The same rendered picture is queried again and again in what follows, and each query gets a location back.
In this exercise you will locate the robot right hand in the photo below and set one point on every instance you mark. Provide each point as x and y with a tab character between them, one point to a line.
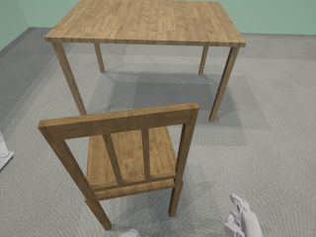
247	223

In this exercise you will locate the table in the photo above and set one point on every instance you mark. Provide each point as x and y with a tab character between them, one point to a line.
155	22

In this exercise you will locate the robot left hand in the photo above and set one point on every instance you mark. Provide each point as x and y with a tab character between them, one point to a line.
5	155

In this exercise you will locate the chair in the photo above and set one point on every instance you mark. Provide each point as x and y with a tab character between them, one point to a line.
129	152

